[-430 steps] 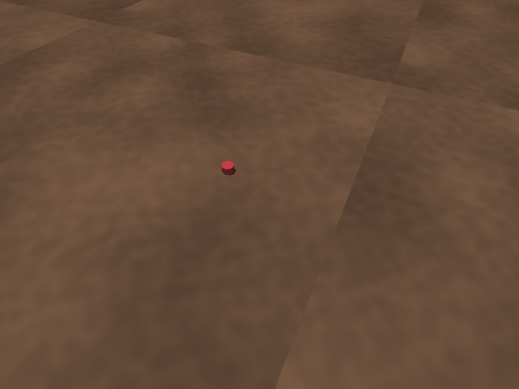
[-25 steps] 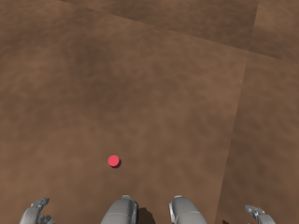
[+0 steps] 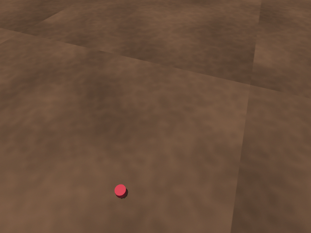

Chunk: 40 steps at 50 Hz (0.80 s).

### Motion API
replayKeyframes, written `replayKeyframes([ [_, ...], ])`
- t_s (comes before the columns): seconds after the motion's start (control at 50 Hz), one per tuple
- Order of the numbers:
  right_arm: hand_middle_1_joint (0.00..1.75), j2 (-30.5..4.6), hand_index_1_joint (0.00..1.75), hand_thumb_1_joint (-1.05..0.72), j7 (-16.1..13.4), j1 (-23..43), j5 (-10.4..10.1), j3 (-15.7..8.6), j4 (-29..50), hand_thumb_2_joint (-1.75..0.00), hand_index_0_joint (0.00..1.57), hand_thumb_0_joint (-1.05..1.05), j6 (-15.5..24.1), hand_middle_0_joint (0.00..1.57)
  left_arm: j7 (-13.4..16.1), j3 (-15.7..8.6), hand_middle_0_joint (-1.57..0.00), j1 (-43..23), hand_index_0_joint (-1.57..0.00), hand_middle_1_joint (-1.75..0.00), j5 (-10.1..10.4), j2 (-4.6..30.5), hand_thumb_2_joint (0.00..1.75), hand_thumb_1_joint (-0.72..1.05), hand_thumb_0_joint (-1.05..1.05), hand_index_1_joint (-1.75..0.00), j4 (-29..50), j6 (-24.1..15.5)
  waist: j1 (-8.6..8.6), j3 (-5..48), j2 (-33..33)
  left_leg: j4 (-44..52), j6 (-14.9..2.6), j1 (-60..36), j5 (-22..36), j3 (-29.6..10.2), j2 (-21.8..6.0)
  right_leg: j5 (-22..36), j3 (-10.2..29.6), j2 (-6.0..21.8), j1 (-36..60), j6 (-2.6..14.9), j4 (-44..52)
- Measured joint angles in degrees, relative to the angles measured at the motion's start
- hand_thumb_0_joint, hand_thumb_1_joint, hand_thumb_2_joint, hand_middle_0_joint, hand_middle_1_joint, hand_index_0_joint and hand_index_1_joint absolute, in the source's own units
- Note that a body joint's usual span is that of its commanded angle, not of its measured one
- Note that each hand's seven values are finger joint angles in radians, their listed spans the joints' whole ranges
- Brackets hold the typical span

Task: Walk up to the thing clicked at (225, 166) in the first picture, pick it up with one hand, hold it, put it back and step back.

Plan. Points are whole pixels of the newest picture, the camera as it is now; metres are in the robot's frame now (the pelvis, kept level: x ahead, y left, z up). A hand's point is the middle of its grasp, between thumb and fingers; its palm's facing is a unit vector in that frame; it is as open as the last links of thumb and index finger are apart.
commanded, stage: walk up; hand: left
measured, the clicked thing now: (120, 191) +0.49 +0.25 -0.74
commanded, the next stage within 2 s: none
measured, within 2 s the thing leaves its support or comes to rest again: neither
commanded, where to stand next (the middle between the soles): +0.09 +0.00 m, yaw +2 degrees
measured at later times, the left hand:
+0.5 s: hand out of the picture +0.09 +0.23 -0.13, palm faces +0.05 -0.87 -0.48, open 7.4 cm
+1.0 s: hand out of the picture +0.00 +0.28 -0.15, palm faces +0.02 -0.92 -0.38, open 7.4 cm
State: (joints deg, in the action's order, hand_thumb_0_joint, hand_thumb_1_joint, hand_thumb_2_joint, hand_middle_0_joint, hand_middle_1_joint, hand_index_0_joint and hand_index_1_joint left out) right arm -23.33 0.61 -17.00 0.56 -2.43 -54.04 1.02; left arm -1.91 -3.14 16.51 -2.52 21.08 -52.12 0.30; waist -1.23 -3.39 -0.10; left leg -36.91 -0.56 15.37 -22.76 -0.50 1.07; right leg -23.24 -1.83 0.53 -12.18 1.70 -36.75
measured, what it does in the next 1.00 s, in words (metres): steps on the spot: right foot, then left foot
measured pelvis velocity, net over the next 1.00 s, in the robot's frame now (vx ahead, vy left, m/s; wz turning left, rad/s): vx -0.01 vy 0.00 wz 0.10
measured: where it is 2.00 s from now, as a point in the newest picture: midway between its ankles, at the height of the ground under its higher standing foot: outside the picture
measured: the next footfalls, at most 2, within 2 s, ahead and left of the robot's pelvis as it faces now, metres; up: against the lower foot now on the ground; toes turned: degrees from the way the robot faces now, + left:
right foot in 0.34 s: +0.18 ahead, -0.18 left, +0.00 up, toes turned -1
left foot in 0.70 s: -0.03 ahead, +0.12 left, +0.00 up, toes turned +7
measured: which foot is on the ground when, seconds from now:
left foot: down 0.00-0.36, up 0.38-0.68, down 0.70-1.00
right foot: down 0.00-0.04, up 0.06-0.32, down 0.34-0.72, up 0.74-1.00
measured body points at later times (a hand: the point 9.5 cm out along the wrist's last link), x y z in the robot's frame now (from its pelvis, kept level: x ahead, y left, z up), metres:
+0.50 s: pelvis +0.00 -0.05 -0.02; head +0.05 -0.09 +0.43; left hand +0.09 +0.28 -0.10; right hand +0.11 -0.37 -0.15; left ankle -0.02 +0.11 -0.65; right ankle +0.14 -0.18 -0.72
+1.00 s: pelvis -0.01 +0.00 +0.00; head +0.01 +0.01 +0.45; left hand +0.00 +0.33 -0.13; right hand +0.02 -0.33 -0.10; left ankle -0.07 +0.11 -0.72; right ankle +0.05 -0.13 -0.69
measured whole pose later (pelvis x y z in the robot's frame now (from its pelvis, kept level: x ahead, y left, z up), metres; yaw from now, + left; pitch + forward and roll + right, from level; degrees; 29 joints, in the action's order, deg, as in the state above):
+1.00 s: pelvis -0.01 +0.00 +0.00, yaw +6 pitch -1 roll +1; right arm -22.7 1.7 -21.9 2.0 -3.2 -52.4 2.4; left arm -1.5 -3.6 16.5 -1.4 25.1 -55.9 0.2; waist 2.2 -3.6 -2.8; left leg -33.4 -1.1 9.6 -23.1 1.4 -0.4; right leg -20.8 2.9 -0.1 -27.9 0.2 -52.6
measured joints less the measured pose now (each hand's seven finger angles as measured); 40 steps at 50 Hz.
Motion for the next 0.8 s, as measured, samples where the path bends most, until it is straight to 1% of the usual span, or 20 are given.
replayKeyframes([
  [0.02, 0.3, 0.5, 0.3, -0.9, -0.1, -0.4, 0.1, 0.0, -0.4, -0.9, 0.2, 0.01, 0.6, 0.2, -0.2, -0.1, -0.21, -0.3, -0.21, -0.3, 0.2, 0.6, 0.9, 0.9, 0.01, -0.3, 0.5, 0.0, 0.06, -0.5, -1.1, 3.0, -0.09, -1.5, 3.7, 0.4, 0.8, -0.7, -0.1, 0.9, -0.2, -0.21, -1.0],
  [0.04, 0.3, 1.3, 0.3, -0.9, -0.1, -0.5, 0.4, 0.0, -0.6, -0.9, 0.2, 0.01, 1.2, 0.2, -0.2, -0.2, -0.21, -0.5, -0.21, -0.3, 0.5, 1.3, 0.9, 0.9, 0.01, -0.3, 1.0, 0.1, -0.2, -1.1, -2.9, 4.4, -0.19, -2.5, 5.1, 1.2, 2.0, -1.3, 0.9, 2.1, -0.7, 0.02, -2.8],
  [0.06, 0.3, 1.8, 0.3, -0.9, 0.0, -0.8, 0.8, 0.0, -0.3, -0.9, 0.2, 0.01, 1.9, 0.2, -0.2, -0.4, -0.21, -0.4, -0.21, -0.3, 0.8, 1.6, 0.9, 0.9, 0.01, -0.3, 1.1, 0.2, -0.16, -1.3, -3.8, 4.9, -0.27, -3.1, 5.2, 1.7, 2.5, -2.4, 2.1, 2.1, -2.0, 0.16, -6.6],
  [0.1, 0.3, 1.9, 0.3, -0.9, 0.1, -2.3, 0.9, -0.1, 1.0, -0.9, 0.2, 0.01, 3.2, 0.2, -0.2, -0.3, -0.2, -0.5, -0.2, -0.3, 0.8, 1.6, 0.9, 0.9, 0.01, -0.3, 0.8, 0.7, 1.35, -0.8, -2.9, 5.1, -0.88, -3.6, 4.8, 0.6, 1.7, -5.8, 2.1, 0.5, -5.4, 0.27, -14.6],
  [0.14, 0.3, 2.1, 0.3, -0.9, 0.1, -3.8, 0.7, 0.0, 1.8, -0.9, 0.2, 0.01, 3.9, 0.2, -0.4, -0.2, -0.2, -1.1, -0.2, -0.3, 0.9, 2.1, 0.9, 0.9, 0.01, -0.3, 0.8, 0.8, 2.38, -0.5, -2.4, 6.8, -1.18, -5.1, 5.2, -0.7, 0.6, -5.5, 2.3, 0.0, -8.6, 0.43, -19.1],
  [0.2, 0.3, 2.1, 0.3, -0.9, -0.1, -5.3, 0.4, 0.5, 2.5, -0.9, 0.21, 0.01, 4.3, 0.21, -0.9, -0.6, -0.2, -2.1, -0.2, -0.3, 1.5, 3.5, 0.9, 0.9, 0.01, -0.3, 2.2, 0.1, 2.74, -1.0, -3.0, 9.2, 0.13, -7.4, 6.1, -1.4, -0.5, -1.9, 3.3, 1.9, -12.6, 0.22, -18.2],
  [0.28, 0.3, 1.1, 0.3, -0.9, -0.1, -4.3, 0.6, 0.8, 2.6, -0.9, 0.21, 0.01, 2.3, 0.21, 0.0, -0.6, -0.2, -4.2, -0.2, -0.3, 2.7, 4.0, 0.9, 0.9, 0.01, -0.3, 2.4, -1.5, 3.29, -2.2, -2.6, 6.8, 1.85, -7.5, 4.3, -2.3, -2.0, 5.9, 3.0, 4.0, -13.2, -0.94, -7.4],
  [0.32, 0.3, 0.4, 0.3, -0.9, 0.3, -2.9, 0.6, 0.6, 3.4, -0.9, 0.21, 0.01, 0.2, 0.2, 1.2, -0.4, -0.2, -4.7, -0.2, -0.3, 3.3, 3.8, 0.9, 0.9, 0.01, -0.3, 2.0, -2.5, 3.53, -2.8, -1.9, 1.8, 2.25, -5.9, 1.4, -2.7, -2.7, 13.3, 2.0, 3.8, -11.0, -1.32, -0.8],
  [0.34, 0.3, 0.1, 0.3, -0.9, 0.4, -2.2, 0.6, 0.4, 4.0, -0.9, 0.2, 0.01, -0.9, 0.2, 1.8, -0.4, -0.2, -4.7, -0.2, -0.3, 3.4, 3.8, 0.9, 0.9, 0.01, -0.3, 1.8, -2.9, 3.52, -2.9, -1.6, -1.6, 2.27, -4.5, -0.6, -2.7, -2.7, 14.9, 1.7, 3.6, -9.9, -1.94, 1.4],
  [0.38, 0.3, -1.0, 0.3, -0.9, 0.1, 0.6, 0.5, -0.5, 4.7, -0.9, 0.2, 0.01, -3.0, 0.2, 3.1, -0.3, -0.2, -5.8, -0.2, -0.3, 3.0, 2.2, 0.9, 0.9, 0.0, -0.3, 0.9, -2.9, 3.76, -4.4, 1.6, -10.5, 0.64, -0.3, -4.5, -6.1, -2.9, 13.0, 0.3, 2.2, -11.1, -2.79, -1.4],
  [0.42, 0.3, -1.7, 0.3, -0.9, 0.0, 2.8, 0.7, -1.4, 5.9, -0.9, 0.2, 0.01, -4.7, 0.2, 3.7, 0.7, -0.2, -7.0, -0.2, -0.3, 2.5, 0.7, 0.9, 0.9, 0.0, -0.3, 1.1, -2.3, 3.67, -6.0, 3.5, -21.1, 0.06, 4.8, -8.5, -8.2, -0.2, 12.6, -0.4, 2.7, -12.2, -2.65, -2.9],
  [0.48, 0.3, -3.1, 0.3, -0.9, 0.5, 4.7, 1.0, -2.5, 7.0, -0.9, 0.2, 0.01, -5.7, 0.2, 4.3, 1.3, -0.21, -8.0, -0.21, -0.3, 2.1, -1.0, 0.9, 0.9, 0.0, -0.3, 2.0, -1.9, 2.55, -7.5, 5.4, -33.1, 0.09, 10.8, -7.2, -8.1, 2.3, 13.8, -0.5, 4.1, -13.3, -2.48, -2.4],
  [0.54, 0.3, -4.0, 0.3, -0.91, 1.6, 4.7, 1.5, -3.3, 7.8, -0.9, 0.2, 0.0, -6.4, 0.2, 4.8, 1.0, -0.21, -8.0, -0.21, -0.3, 1.6, -1.1, 0.9, 0.9, 0.01, -0.3, 2.3, -1.5, 1.74, -7.3, 6.5, -38.1, 0.6, 13.2, -4.0, -8.3, 2.5, 14.6, -0.7, 5.5, -14.6, -2.63, -2.2],
  [0.6, 0.3, -4.0, 0.3, -0.91, 2.6, 3.7, 1.5, -3.5, 7.5, -0.9, 0.2, 0.0, -7.0, 0.2, 5.2, 0.0, -0.21, -7.3, -0.21, -0.3, 0.8, 0.2, 0.9, 0.89, 0.01, -0.3, 2.2, -1.2, 1.15, -6.2, 6.3, -33.5, 0.88, 11.0, -4.0, -7.3, 0.9, 14.9, -0.8, 6.9, -16.0, -2.98, -2.8],
  [0.68, 0.3, -3.1, 0.3, -0.91, 3.8, 1.0, 1.1, -3.2, 6.1, -0.9, 0.2, 0.0, -6.8, 0.2, 5.1, -1.3, -0.21, -6.6, -0.21, -0.3, -0.4, 3.4, 0.9, 0.89, 0.01, -0.3, 2.1, -0.2, 1.06, -3.4, 4.2, -15.4, -0.18, 3.2, -10.1, -2.2, -1.5, 13.9, -1.1, 9.1, -18.2, -3.07, -5.0],
  [0.7, 0.3, -2.7, 0.3, -0.91, 3.9, 0.2, 1.3, -3.3, 5.6, -0.9, 0.2, 0.0, -6.4, 0.2, 5.1, -1.7, -0.21, -6.6, -0.21, -0.3, -0.5, 4.4, 0.9, 0.89, 0.01, -0.3, 1.9, 0.1, 1.1, -3.0, 3.0, -11.5, -0.08, 1.5, -8.2, -1.1, -1.1, 11.0, -0.6, 9.9, -19.3, -2.95, -7.1],
  [0.72, 0.3, -1.9, 0.3, -0.91, 3.8, -0.2, 1.8, -3.3, 4.9, -0.9, 0.2, 0.0, -6.1, 0.2, 5.3, -2.1, -0.21, -6.4, -0.21, -0.3, -0.3, 5.3, 0.9, 0.89, 0.01, -0.3, 1.6, 0.6, 0.66, -3.2, 0.9, -11.1, 0.2, 0.7, -6.8, 0.2, 0.0, 4.6, 1.7, 10.2, -20.4, -2.05, -10.4],
  [0.74, 0.3, -1.5, 0.3, -0.91, 3.7, -1.1, 2.4, -3.0, 4.7, -0.9, 0.2, 0.0, -5.9, 0.2, 5.7, -2.4, -0.21, -5.5, -0.21, -0.3, 0.1, 5.6, 0.9, 0.9, 0.01, -0.3, 1.0, 1.0, 0.37, -2.5, 0.1, -11.4, 0.3, 0.6, -6.6, 1.3, 0.1, -1.3, 3.7, 8.9, -22.0, -1.52, -14.9],
  [0.76, 0.3, -1.4, 0.3, -0.91, 3.5, -1.9, 2.6, -2.6, 4.3, -0.9, 0.2, 0.0, -5.8, 0.2, 6.1, -2.5, -0.21, -4.3, -0.21, -0.3, 0.4, 5.4, 0.9, 0.9, 0.01, -0.3, 0.0, 1.3, 0.86, -1.2, 0.3, -11.5, 0.06, 0.7, -6.6, 1.4, -0.4, -4.1, 4.8, 6.6, -23.3, -1.28, -19.1],
  [0.8, 0.3, -0.8, 0.3, -0.9, 3.0, -3.3, 2.7, -2.0, 3.0, -0.9, 0.2, 0.0, -5.3, 0.2, 5.9, -2.1, -0.2, -3.1, -0.2, -0.3, 1.1, 5.0, 0.9, 0.9, 0.01, -0.3, -2.5, 1.6, 3.21, 0.6, 1.0, -9.3, -0.7, 0.2, -5.5, -0.1, -1.0, -3.3, 5.6, 3.0, -24.0, -0.93, -24.5],
])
